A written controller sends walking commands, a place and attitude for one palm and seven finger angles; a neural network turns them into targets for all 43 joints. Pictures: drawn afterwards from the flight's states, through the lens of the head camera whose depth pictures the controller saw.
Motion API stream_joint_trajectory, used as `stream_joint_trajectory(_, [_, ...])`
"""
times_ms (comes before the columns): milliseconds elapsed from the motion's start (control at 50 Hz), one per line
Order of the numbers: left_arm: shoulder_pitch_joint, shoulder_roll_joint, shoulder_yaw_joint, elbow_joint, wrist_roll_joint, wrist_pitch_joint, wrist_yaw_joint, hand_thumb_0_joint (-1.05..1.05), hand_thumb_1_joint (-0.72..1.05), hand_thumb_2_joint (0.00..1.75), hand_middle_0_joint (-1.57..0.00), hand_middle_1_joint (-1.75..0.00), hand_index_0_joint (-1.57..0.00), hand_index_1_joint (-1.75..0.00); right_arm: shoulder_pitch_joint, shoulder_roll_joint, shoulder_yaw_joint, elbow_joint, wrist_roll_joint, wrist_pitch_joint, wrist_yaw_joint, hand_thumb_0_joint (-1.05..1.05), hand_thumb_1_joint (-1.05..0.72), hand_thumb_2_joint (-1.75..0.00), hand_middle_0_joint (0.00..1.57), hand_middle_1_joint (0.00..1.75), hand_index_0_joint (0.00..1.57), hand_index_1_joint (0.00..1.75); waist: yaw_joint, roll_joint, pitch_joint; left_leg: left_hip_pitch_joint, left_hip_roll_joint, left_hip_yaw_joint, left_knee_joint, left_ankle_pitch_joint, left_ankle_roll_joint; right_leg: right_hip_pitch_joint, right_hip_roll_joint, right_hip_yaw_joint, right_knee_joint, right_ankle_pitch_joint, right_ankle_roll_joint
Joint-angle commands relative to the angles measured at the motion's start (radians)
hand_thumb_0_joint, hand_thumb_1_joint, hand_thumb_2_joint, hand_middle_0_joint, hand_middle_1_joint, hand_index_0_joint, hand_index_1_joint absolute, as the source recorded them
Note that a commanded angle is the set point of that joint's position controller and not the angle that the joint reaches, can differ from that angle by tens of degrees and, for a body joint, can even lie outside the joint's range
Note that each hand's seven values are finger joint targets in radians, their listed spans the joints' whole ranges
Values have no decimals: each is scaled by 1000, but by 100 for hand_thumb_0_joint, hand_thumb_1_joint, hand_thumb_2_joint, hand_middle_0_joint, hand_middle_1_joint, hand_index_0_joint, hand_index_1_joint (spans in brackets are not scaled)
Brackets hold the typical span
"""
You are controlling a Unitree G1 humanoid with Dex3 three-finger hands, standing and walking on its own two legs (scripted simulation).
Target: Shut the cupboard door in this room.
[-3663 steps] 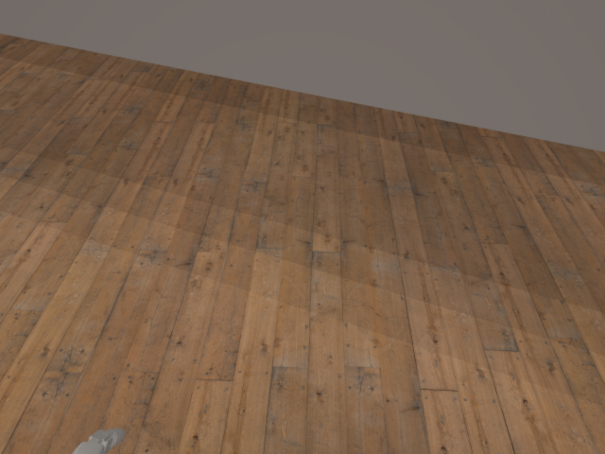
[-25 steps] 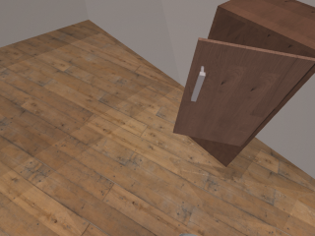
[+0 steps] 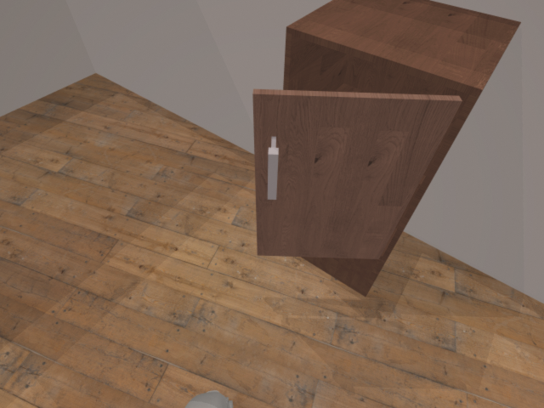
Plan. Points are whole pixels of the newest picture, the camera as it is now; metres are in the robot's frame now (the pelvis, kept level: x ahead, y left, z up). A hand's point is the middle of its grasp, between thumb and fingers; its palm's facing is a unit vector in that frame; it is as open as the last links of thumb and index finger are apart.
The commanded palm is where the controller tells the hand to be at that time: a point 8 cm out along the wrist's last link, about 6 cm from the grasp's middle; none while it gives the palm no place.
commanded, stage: take the last steps up to it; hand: left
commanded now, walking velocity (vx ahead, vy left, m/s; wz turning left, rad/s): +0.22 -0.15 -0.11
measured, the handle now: (272, 168) +0.60 +0.01 -0.04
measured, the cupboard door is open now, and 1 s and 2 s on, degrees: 34 34 34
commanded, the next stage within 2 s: come to a stop and stand still in 0.22 s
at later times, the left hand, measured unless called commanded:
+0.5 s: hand (197, 361) +0.23 +0.14 -0.17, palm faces -0.05 -0.98 -0.21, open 7.3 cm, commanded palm none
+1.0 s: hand (180, 383) +0.20 +0.17 -0.18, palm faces +0.01 -0.96 -0.27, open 7.3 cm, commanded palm none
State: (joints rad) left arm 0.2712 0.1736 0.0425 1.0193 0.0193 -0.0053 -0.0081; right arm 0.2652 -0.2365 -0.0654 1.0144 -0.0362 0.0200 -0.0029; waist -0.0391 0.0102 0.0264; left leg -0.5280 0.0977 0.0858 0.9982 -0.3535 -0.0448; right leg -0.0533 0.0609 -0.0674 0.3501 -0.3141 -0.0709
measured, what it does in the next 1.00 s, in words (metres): walks ahead: left foot, then right foot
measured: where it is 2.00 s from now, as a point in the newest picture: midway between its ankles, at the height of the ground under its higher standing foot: outside the picture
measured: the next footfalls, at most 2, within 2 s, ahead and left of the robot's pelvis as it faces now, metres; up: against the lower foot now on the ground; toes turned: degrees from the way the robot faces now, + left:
left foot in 0.14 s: +0.17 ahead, +0.09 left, +0.00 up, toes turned +7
right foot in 0.54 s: +0.24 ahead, -0.22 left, +0.00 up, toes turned -8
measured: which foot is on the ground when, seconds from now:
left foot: up 0.00-0.12, down 0.14-0.54, up 0.56-0.92, down 0.94-1.00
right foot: down 0.00-0.16, up 0.18-0.52, down 0.54-0.94, up 0.96-1.00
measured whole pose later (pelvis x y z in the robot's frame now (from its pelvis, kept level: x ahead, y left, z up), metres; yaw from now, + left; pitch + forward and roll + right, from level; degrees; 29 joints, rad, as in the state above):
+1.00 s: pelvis +0.12 -0.03 -0.02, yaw -3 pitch -2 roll +1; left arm 0.22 0.22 0.03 0.95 0.01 0.07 0.05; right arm 0.19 -0.23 -0.06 0.86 -0.03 0.03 -0.01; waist 0.01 -0.02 0.02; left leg -0.23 -0.02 0.06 0.63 -0.36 0.02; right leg -0.44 -0.10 -0.01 0.73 -0.35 0.02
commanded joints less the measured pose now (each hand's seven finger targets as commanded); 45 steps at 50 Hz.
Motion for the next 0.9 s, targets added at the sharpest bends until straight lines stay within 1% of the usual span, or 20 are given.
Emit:
stream_joint_trajectory(0, [35,163,32,-27,7,-29,14,0,90,90,-20,-30,-20,-30,-80,-47,2,-98,5,-35,-4,0,-90,-90,20,30,20,30,27,-98,50,-75,1,15,-166,32,2,47,-253,180,-95,461,-164])
stream_joint_trajectory(40, [43,168,35,-19,9,-23,13,0,90,90,-20,-30,-20,-30,-87,-44,3,-98,8,-45,-9,0,-90,-90,20,30,20,30,31,-89,29,-4,-20,39,-259,28,19,63,-244,178,-44,564,-161])
stream_joint_trajectory(100, [2,164,37,-21,-7,-18,12,0,90,90,-20,-30,-20,-30,142,-92,-6,-22,1,-60,-30,0,-90,-90,20,30,20,30,-81,-33,-86,381,-53,50,-496,253,31,-39,-164,109,275,662,-90])
stream_joint_trajectory(140, [77,89,14,-48,-16,-12,1,0,90,90,-20,-30,-20,-30,318,-259,-31,11,-12,-65,-50,0,-90,-90,20,30,20,30,-100,309,-225,747,423,-608,-653,456,223,-487,19,69,823,-263,8])
stream_joint_trajectory(160, [45,137,27,-57,-1,-2,1,0,90,90,-20,-30,-20,-30,263,-250,-24,-5,-1,-53,-51,0,-90,-90,20,30,20,30,-83,157,-152,599,452,-580,-696,334,266,-502,-35,159,936,-269,1])
stream_joint_trajectory(220, [6,115,41,-45,18,20,-18,0,90,90,-20,-30,-20,-30,60,-117,10,-61,3,-61,-54,0,-90,-90,20,30,20,30,6,139,83,270,318,-348,-783,145,175,-513,-115,142,939,-60,43])
stream_joint_trajectory(260, [43,84,41,-36,16,36,-24,0,90,90,-20,-30,-20,-30,50,-103,10,-54,1,-71,-52,0,-90,-90,20,30,20,30,32,111,35,288,273,-198,-771,252,162,-494,-121,127,883,14,65])
stream_joint_trajectory(300, [40,68,38,-41,10,40,-25,0,90,90,-20,-30,-20,-30,48,-115,2,-54,3,-70,-47,0,-90,-90,20,30,20,30,38,109,-17,320,242,-112,-758,303,171,-469,-132,92,772,25,78])
stream_joint_trajectory(360, [-5,36,23,-57,2,45,-11,0,90,90,-20,-30,-20,-30,32,-105,5,-50,7,-54,-42,0,-90,-90,20,30,20,30,38,137,-7,310,203,-6,-696,607,166,-398,-130,35,561,54,101])
stream_joint_trajectory(420, [-22,42,14,-65,2,37,3,0,90,90,-20,-30,-20,-30,24,-103,-2,-40,11,-34,-36,0,-90,-90,20,30,20,30,30,171,-3,309,187,-4,-627,605,163,-303,-94,-24,387,57,102])
stream_joint_trajectory(480, [59,88,26,-53,4,19,12,0,90,90,-20,-30,-20,-30,6,-108,-18,-41,20,-14,-27,0,-90,-90,20,30,20,30,74,126,-35,276,125,23,-503,400,96,-150,-94,-22,170,261,97])
stream_joint_trajectory(500, [82,143,35,-50,9,5,19,0,90,90,-20,-30,-20,-30,28,-75,-19,-42,24,-9,-21,0,-90,-90,20,30,20,30,80,-2,-67,241,57,50,-398,217,50,-92,-179,86,115,511,78])
stream_joint_trajectory(520, [67,231,46,-56,20,-3,30,0,90,90,-20,-30,-20,-30,73,-10,-10,-50,31,-1,-14,0,-90,-90,20,30,20,30,66,-235,-78,127,-69,83,-233,-128,8,-39,-371,309,73,812,-12])
stream_joint_trajectory(540, [80,262,45,-60,12,-2,30,0,90,90,-20,-30,-20,-30,84,-10,-12,-57,38,18,-21,0,-90,-90,20,30,20,30,81,-259,-126,183,-81,-5,-50,-338,18,-98,-500,349,18,879,-108])
stream_joint_trajectory(560, [43,251,41,-72,14,-1,34,0,90,90,-20,-30,-20,-30,75,-3,-12,-58,36,28,-19,0,-90,-90,20,30,20,30,65,-173,-81,173,-81,-59,55,-314,26,-165,-490,315,7,821,-130])
stream_joint_trajectory(620, [-32,218,48,-77,5,8,56,0,90,90,-20,-30,-20,-30,46,-58,-21,-46,31,40,-25,0,-90,-90,20,30,20,30,63,-300,-123,37,-71,-133,243,-221,-2,-50,-453,294,68,941,-137])
stream_joint_trajectory(700, [-52,199,54,-103,8,9,66,0,90,90,-20,-30,-20,-30,-33,-59,-19,-78,21,52,-6,0,-90,-90,20,30,20,30,72,-197,-141,27,-87,-146,218,-104,-21,-83,-428,243,40,718,-115])
stream_joint_trajectory(840, [-69,222,59,-113,29,23,52,0,90,90,-20,-30,-20,-30,-9,-26,-4,-88,28,27,4,0,-90,-90,20,30,20,30,63,-219,-124,210,-106,-61,-266,-109,3,-137,-370,246,-12,324,-92])
stream_joint_trajectory(860, [-69,274,45,-142,19,4,97,0,90,90,-20,-30,-20,-30,64,-82,-23,-150,40,-8,0,0,-90,-90,20,30,20,30,-17,-70,-330,254,-130,3,-383,-133,-23,75,-389,278,169,826,-63])
stream_joint_trajectory(880, [-60,278,39,-172,9,18,89,0,90,90,-20,-30,-20,-30,59,-46,-15,-180,35,-11,-6,0,-90,-90,20,30,20,30,3,-12,-322,327,-122,-14,-581,-6,6,-23,-341,203,269,562,-31])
